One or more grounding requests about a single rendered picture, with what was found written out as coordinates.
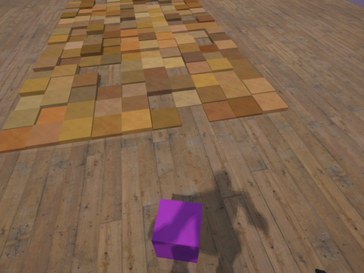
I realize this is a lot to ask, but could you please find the carton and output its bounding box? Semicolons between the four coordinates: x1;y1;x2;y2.
151;199;202;263

